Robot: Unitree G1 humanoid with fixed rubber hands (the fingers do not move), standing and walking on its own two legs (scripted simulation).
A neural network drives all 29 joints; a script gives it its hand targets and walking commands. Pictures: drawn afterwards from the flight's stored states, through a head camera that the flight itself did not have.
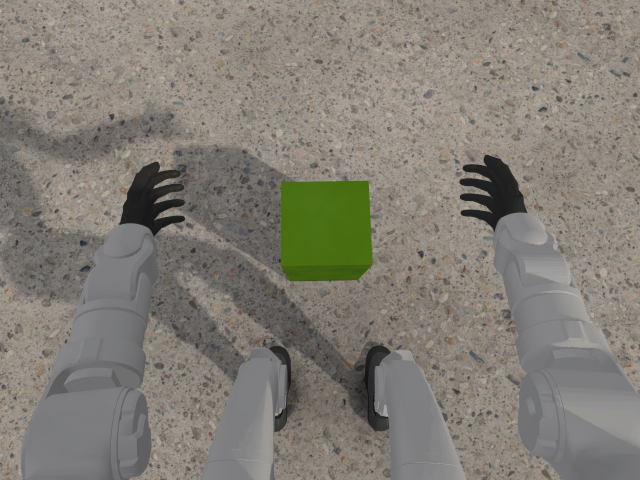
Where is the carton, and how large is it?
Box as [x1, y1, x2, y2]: [281, 181, 372, 280]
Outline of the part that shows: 281,182 281,266 290,280 357,279 372,264 368,181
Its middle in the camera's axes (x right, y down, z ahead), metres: +0.01 +0.00 +0.95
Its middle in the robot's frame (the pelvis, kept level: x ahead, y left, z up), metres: +0.49 +0.01 -0.54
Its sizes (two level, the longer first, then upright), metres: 0.186 0.180 0.289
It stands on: the floor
